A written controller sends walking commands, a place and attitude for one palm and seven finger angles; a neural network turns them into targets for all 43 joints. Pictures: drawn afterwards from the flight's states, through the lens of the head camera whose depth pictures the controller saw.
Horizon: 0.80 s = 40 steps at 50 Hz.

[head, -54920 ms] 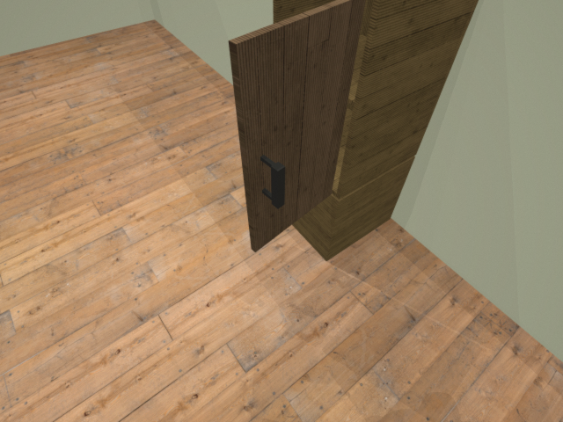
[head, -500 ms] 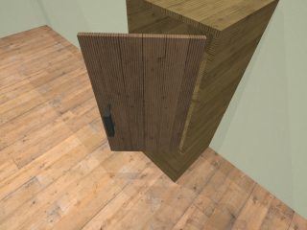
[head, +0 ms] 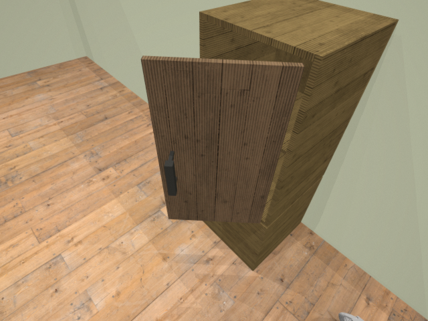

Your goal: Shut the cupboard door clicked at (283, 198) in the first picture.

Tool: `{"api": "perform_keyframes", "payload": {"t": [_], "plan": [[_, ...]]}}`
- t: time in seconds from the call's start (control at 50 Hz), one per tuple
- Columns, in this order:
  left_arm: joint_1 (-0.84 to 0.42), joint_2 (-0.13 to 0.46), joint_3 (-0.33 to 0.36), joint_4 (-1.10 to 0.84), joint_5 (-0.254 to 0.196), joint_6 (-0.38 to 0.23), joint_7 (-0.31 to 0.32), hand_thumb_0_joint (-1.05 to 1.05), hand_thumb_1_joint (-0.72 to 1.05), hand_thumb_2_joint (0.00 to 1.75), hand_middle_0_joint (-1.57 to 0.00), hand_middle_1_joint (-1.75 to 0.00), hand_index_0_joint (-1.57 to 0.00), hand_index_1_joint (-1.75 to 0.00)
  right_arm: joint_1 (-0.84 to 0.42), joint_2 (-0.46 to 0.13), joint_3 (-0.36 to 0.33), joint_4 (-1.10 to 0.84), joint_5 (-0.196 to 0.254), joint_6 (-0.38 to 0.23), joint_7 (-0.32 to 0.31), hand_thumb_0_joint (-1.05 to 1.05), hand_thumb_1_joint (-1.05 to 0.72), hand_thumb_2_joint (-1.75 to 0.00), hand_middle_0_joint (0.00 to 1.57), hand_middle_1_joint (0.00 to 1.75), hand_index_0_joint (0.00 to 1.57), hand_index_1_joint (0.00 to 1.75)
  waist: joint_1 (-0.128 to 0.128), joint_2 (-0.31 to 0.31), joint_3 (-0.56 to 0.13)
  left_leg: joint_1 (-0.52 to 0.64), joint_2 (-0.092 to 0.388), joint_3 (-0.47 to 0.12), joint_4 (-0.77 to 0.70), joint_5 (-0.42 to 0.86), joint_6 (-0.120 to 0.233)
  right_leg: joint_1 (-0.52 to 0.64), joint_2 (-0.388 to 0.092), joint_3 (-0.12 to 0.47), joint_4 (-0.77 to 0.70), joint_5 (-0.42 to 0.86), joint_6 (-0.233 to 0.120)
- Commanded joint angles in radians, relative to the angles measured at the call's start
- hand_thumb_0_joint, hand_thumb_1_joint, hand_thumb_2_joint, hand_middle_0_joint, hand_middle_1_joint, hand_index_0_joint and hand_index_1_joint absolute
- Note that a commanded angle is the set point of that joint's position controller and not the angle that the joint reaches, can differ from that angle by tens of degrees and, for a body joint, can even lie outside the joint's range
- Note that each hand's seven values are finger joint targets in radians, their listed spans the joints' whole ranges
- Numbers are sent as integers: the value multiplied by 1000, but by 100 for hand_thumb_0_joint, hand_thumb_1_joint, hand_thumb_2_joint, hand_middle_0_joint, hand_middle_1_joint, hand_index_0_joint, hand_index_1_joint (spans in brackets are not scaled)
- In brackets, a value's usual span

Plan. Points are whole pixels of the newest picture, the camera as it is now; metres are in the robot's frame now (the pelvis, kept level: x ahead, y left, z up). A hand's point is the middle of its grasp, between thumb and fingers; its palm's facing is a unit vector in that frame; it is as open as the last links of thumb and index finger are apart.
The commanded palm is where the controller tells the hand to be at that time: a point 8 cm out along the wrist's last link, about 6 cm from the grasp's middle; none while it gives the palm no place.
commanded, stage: look again from close up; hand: left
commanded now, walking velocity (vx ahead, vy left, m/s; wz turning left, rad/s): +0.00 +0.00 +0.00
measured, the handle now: (172, 173) +0.51 +0.15 -0.06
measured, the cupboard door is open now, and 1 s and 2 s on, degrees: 45 45 45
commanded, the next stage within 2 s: shuffle to correct the standing spot in 0.12 s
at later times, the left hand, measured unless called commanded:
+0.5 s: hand out of the picture -0.05 +0.20 -0.17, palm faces -0.03 -0.98 -0.20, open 7.4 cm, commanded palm none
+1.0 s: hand out of the picture +0.03 +0.14 -0.18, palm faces -0.02 -0.99 -0.16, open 7.4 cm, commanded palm none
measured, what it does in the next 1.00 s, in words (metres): stands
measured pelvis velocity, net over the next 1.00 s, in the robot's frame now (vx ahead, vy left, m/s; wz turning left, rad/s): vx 0.04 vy -0.03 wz -0.05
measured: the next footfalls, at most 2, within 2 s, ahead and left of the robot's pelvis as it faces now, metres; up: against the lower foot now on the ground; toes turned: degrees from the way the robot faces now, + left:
left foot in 1.22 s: +0.15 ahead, +0.06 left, +0.00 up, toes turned +2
right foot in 1.54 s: +0.10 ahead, -0.18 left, +0.01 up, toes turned -2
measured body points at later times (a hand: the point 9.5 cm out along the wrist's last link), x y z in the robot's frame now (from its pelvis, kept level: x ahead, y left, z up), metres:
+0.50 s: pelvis -0.02 +0.01 +0.00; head -0.02 +0.03 +0.45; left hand -0.05 +0.25 -0.16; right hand -0.01 -0.23 -0.15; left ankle +0.06 +0.11 -0.73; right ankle -0.03 -0.13 -0.73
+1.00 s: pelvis +0.04 -0.03 -0.01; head +0.05 -0.02 +0.44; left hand +0.04 +0.19 -0.17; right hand +0.00 -0.24 -0.17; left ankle +0.06 +0.10 -0.73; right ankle +0.00 -0.12 -0.74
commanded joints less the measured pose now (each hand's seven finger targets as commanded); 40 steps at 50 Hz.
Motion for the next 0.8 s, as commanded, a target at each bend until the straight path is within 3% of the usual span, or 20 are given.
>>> {"api": "perform_keyframes", "payload": {"t": [0.0, 0.04, 0.2, 0.26, 0.34, 0.42, 0.52, 0.62, 0.72, 0.78], "plan": [[-27, 180, 34, -62, 2, -12, -5, 0, 90, 90, -20, -30, -20, -30, -29, -191, -26, -65, -3, -16, -2, 0, -90, -90, 20, 30, 20, 30, -16, 27, 52, 51, 93, -144, -165, -46, 26, -145, -74, 81, -149, 25, -58], [-27, 185, 34, -53, 2, -11, -9, 0, 90, 90, -20, -30, -20, -30, -35, -204, -25, -61, -3, -18, -1, 0, -90, -90, 20, 30, 20, 30, -12, 36, 41, 42, 100, -161, -197, -106, 26, -134, -74, 68, -150, 15, -55], [-18, 191, 24, -14, 1, -11, -13, 0, 90, 90, -20, -30, -20, -30, -18, -217, -20, -19, 2, -19, 4, 0, -90, -90, 20, 30, 20, 30, -11, 20, 19, 53, 105, -172, -232, -128, 21, -115, -87, 62, -175, 21, -49], [78, 62, -5, 45, -2, 13, -7, 0, 90, 90, -20, -30, -20, -30, 46, -103, 8, 29, -3, 2, 6, 0, -90, -90, 20, 30, 20, 30, -10, 42, 12, 45, 121, -184, -286, -285, 1, -107, -63, 22, -157, -53, -20], [152, 42, -3, 74, 5, 26, -10, 0, 90, 90, -20, -30, -20, -30, 75, -119, -4, 54, -5, 20, -1, 0, -90, -90, 20, 30, 20, 30, -3, 60, 61, -6, 155, -206, -327, -422, 14, -122, -31, -16, -97, -92, -21], [207, 9, 2, 88, 5, 25, -14, 0, 90, 90, -20, -30, -20, -30, 115, -92, -15, 77, -3, 18, -10, 0, -90, -90, 20, 30, 20, 30, -1, 31, 65, 1, 154, -171, -274, -364, 23, -128, -36, -5, -110, -72, -38], [255, -20, 15, 100, 3, 23, -11, 0, 90, 90, -20, -30, -20, -30, 158, -25, -23, 91, -1, 16, -18, 0, -90, -90, 20, 30, 20, 30, -12, -2, 126, -45, 109, -101, -167, -362, 10, -199, -61, 72, -173, -201, -65], [276, -59, 24, 111, 1, 15, -9, 0, 90, 90, -20, -30, -20, -30, 217, 40, -24, 109, -1, 4, -25, 0, -90, -90, 20, 30, 20, 30, -23, -42, 130, -43, 88, -56, -55, -302, 11, -238, -76, 113, -171, -214, -94], [282, -88, 31, 113, 3, 9, -9, 0, 90, 90, -20, -30, -20, -30, 261, 68, -24, 119, -2, -9, -29, 0, -90, -90, 20, 30, 20, 30, -32, -23, 149, -48, 97, -53, -31, -280, 17, -256, -69, 107, -124, -176, -105], [278, -111, 32, 107, 5, 9, -11, 0, 90, 90, -20, -30, -20, -30, 294, 47, -32, 127, -3, -14, -33, 0, -90, -90, 20, 30, 20, 30, -38, 57, 160, -16, 158, -129, -104, -298, 44, -289, -28, 46, -42, -139, -83]]}}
